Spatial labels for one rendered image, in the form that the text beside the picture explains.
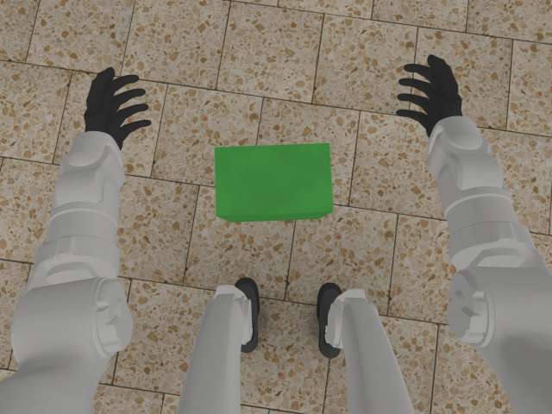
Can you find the robot right forearm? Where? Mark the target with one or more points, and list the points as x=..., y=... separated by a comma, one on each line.
x=483, y=227

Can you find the robot right hand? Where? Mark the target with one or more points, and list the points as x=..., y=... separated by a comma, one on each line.
x=442, y=91

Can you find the robot right upper arm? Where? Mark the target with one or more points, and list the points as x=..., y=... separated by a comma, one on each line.
x=506, y=314

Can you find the carton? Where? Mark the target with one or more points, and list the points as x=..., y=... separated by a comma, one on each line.
x=273, y=182

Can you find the robot left upper arm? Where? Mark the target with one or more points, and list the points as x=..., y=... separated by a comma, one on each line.
x=64, y=336

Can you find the right robot foot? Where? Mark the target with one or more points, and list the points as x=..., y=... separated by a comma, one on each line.
x=326, y=296

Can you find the robot left forearm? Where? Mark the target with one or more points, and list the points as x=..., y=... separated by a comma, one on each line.
x=83, y=221

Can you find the robot left hand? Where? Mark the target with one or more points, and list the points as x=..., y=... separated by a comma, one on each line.
x=102, y=115

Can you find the robot left thigh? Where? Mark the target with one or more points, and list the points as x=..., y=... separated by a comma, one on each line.
x=212, y=381

